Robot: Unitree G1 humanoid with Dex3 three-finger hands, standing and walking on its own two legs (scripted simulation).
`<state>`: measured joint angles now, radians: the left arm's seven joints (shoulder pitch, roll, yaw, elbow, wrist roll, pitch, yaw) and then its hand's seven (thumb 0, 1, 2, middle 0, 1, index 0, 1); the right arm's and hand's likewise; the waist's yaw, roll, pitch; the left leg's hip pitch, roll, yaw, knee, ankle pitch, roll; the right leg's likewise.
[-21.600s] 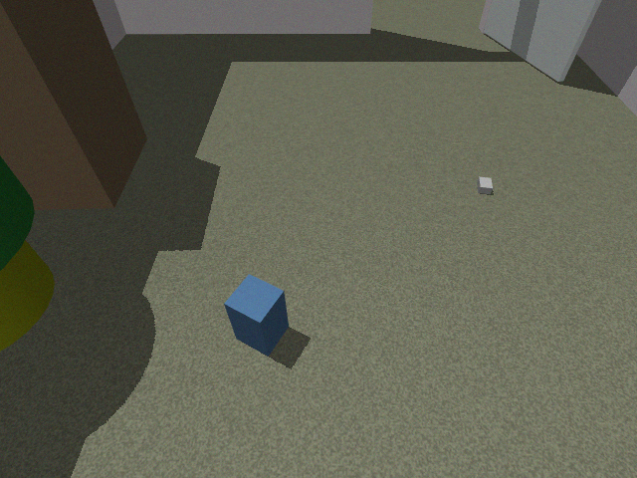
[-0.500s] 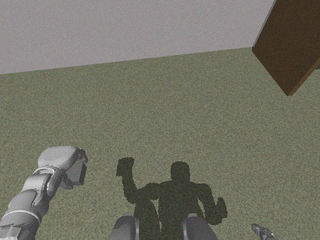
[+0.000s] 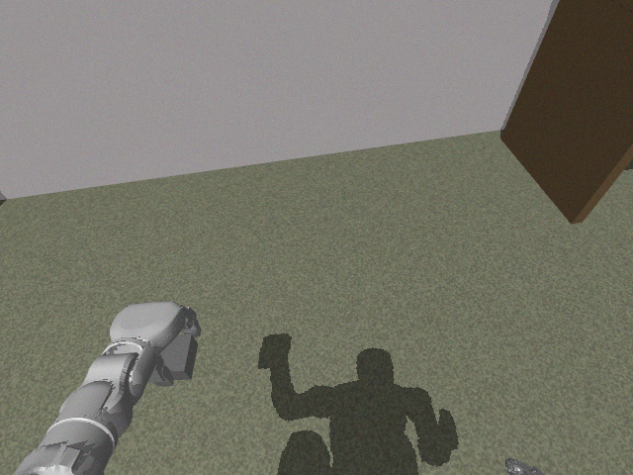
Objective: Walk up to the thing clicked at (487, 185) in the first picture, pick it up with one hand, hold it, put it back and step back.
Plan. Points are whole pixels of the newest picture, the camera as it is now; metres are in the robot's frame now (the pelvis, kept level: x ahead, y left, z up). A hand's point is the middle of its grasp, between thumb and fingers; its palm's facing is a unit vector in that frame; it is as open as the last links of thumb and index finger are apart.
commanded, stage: hold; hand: left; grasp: from above
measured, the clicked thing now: (166, 357) +0.33 +0.24 -0.10
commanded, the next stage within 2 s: crouch in 1.92 s
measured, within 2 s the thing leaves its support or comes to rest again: neither
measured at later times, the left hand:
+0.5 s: hand (156, 340) +0.32 +0.22 -0.02, palm faces -0.46 -0.03 -0.88, open 8.2 cm
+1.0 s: hand (156, 340) +0.31 +0.21 +0.00, palm faces -0.45 -0.02 -0.89, open 8.2 cm
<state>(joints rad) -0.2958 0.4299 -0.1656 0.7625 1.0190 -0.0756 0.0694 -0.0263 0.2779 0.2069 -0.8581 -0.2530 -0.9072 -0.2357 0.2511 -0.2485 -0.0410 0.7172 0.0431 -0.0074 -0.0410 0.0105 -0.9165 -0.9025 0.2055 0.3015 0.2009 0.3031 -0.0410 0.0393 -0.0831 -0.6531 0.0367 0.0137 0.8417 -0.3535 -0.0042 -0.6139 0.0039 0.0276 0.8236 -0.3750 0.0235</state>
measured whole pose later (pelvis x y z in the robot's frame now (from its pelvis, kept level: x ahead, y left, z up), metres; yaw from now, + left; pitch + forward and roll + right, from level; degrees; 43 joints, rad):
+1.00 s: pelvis +0.01 -0.01 +0.03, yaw -1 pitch +3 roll +0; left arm -0.23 0.43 -0.20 0.59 1.00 -0.07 -0.07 -0.02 0.28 0.16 -0.89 -0.21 -0.95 -0.18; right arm 0.20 -0.26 -0.03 0.67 0.07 0.07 -0.06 0.01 -0.91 -0.90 0.20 0.30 0.20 0.30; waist 0.00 0.05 -0.03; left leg -0.36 0.03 0.04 0.58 -0.26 -0.01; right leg -0.35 -0.01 0.05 0.60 -0.29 0.02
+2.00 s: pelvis +0.01 +0.00 +0.04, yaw -1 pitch +1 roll +0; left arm -0.24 0.44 -0.19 0.62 0.99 -0.09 -0.07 -0.03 0.26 0.20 -0.90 -0.20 -0.95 -0.19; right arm 0.19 -0.25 -0.03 0.67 0.08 0.10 -0.07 0.01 -0.91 -0.90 0.20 0.30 0.20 0.30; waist 0.00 0.05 0.00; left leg -0.28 0.02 0.04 0.48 -0.22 -0.01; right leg -0.27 -0.01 0.05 0.51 -0.25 0.02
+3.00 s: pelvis -0.05 +0.01 -0.22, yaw -1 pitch +35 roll -5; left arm -0.70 0.58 0.02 1.21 1.23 -0.22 0.32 -0.03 0.27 0.23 -0.85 -0.28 -0.90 -0.26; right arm 0.21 -0.24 -0.05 0.74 -0.06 0.00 0.03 0.01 -0.90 -0.90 0.21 0.30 0.20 0.30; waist -0.14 0.05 -0.20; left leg -1.81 0.02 -0.06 1.80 -0.59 0.01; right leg -1.73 0.01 -0.01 1.77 -0.64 0.04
